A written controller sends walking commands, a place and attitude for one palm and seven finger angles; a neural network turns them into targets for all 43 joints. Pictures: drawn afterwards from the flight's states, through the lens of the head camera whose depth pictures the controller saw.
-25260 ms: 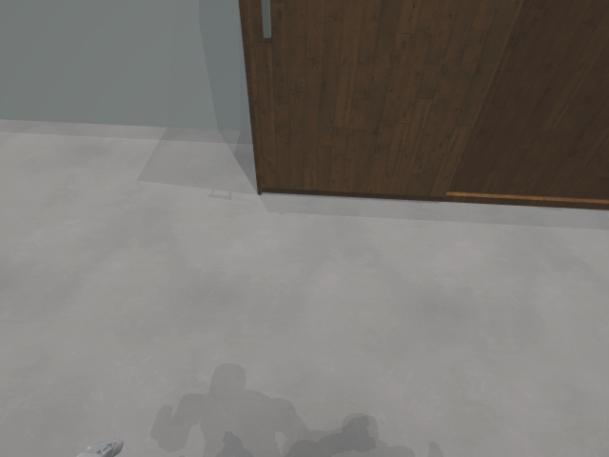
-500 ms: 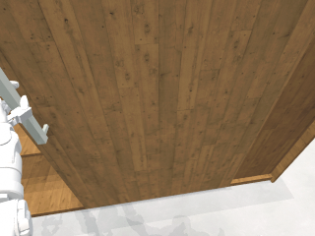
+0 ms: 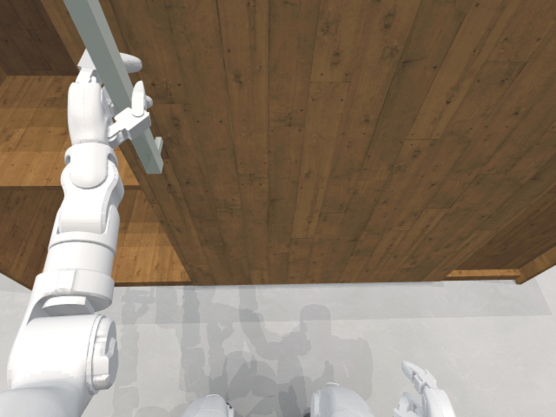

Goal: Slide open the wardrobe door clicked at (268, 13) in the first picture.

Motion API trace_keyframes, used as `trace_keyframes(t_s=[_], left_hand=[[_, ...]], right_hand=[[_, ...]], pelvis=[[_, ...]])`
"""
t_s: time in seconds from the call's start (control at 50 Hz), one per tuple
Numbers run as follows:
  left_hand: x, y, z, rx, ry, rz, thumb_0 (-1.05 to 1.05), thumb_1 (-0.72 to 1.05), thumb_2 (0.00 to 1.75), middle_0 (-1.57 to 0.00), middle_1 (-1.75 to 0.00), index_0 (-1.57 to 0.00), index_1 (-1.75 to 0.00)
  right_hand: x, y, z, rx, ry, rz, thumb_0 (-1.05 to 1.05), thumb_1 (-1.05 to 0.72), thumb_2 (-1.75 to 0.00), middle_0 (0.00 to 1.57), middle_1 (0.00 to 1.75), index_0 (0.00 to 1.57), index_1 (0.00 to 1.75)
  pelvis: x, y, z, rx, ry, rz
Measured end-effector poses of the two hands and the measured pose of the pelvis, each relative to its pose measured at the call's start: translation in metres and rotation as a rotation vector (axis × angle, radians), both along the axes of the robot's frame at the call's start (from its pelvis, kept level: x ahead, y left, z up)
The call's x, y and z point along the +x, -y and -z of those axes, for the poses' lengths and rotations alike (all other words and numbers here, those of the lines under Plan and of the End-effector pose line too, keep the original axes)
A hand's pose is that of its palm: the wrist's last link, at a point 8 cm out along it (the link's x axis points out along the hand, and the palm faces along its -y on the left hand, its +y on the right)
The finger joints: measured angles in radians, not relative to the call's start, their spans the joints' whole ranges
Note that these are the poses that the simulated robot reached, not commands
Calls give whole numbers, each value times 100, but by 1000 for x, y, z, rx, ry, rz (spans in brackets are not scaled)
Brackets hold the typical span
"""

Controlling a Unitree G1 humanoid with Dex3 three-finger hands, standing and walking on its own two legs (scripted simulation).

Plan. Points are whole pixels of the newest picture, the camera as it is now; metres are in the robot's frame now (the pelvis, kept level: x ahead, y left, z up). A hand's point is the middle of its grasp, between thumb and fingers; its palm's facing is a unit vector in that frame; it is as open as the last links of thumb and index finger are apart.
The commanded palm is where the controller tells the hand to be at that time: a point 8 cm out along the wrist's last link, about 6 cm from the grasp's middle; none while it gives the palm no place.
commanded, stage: stop walking and hold the door there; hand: left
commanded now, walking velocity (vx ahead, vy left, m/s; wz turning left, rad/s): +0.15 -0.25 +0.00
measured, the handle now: (124, 78) +0.50 +0.24 +0.17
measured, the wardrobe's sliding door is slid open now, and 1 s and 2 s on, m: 0.56 0.56 0.56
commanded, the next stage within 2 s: loosen the grip on the handle in 0.64 s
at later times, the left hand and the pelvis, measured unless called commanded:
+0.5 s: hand (141, 115) +0.45 +0.21 +0.16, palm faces +0.22 -0.97 -0.12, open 5.9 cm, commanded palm +0.42 +0.23 +0.14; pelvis -0.01 +0.03 +0.01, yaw +1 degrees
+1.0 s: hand (137, 108) +0.45 +0.22 +0.17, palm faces +0.28 -0.94 -0.18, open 9.1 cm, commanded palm +0.42 +0.25 +0.15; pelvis -0.04 +0.01 +0.00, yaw +3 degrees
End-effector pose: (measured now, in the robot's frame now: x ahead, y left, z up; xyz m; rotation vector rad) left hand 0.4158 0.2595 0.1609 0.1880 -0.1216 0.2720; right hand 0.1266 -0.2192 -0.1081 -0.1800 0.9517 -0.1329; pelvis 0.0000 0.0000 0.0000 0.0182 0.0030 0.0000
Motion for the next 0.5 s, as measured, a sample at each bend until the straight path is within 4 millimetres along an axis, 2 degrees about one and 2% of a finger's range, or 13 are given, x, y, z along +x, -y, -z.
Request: trace_keyframes(t_s=[0.08,0.14,0.18,0.28,0.36,0.42,0.5], left_hand=[[-1,0,-1,25,-20,-4,-16,73,78,-46,-139,-24,-140],[-2,1,-3,48,-42,-23,-16,73,77,-46,-140,-23,-140],[-3,1,-4,47,-56,-25,-16,73,77,-46,-140,-24,-140],[-2,0,-5,-7,-68,-8,-13,72,77,-45,-139,-28,-140],[-2,0,-4,-58,-52,21,-11,73,78,-45,-139,-29,-140],[-2,0,-3,-78,-49,40,-9,73,79,-44,-139,-26,-140],[-3,0,-4,-66,-58,49,-9,75,78,-42,-138,-23,-140]], right_hand=[[-6,-24,13,76,-23,-47,1,-90,-90,20,30,21,30],[-11,-25,23,99,-45,-55,1,-90,-90,20,30,21,30],[-15,-20,24,87,-61,-47,1,-90,-90,21,30,21,30],[-20,5,6,-26,-64,-46,1,-90,-90,20,30,21,30],[-18,23,-8,-129,-32,-27,1,-90,-90,20,30,21,30],[-16,26,-18,-155,-19,-10,1,-90,-90,20,30,21,30],[-13,19,-21,-139,3,-27,1,-91,-90,20,30,20,30]], pelvis=[[-5,1,3,4,-14,12],[-9,1,4,-26,-3,10],[-11,-1,2,-22,4,-9],[-12,-7,-6,2,8,-32],[-11,-18,-3,-15,7,-40],[-12,-24,-5,-8,8,-30],[-12,-26,-7,-18,-1,-22]])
